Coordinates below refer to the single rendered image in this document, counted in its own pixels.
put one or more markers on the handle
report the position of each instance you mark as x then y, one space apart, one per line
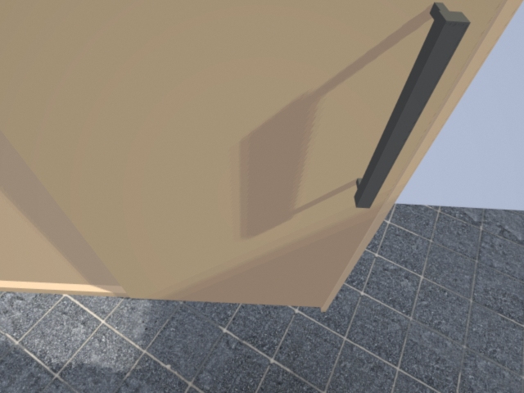
444 36

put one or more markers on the wardrobe door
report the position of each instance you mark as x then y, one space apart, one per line
38 242
208 150

